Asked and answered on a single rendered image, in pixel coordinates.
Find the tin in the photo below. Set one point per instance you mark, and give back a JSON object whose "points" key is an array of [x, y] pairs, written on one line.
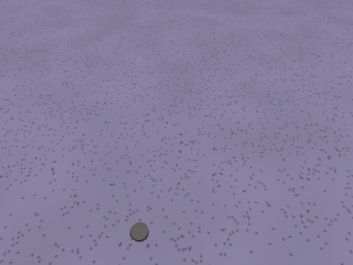
{"points": [[139, 231]]}

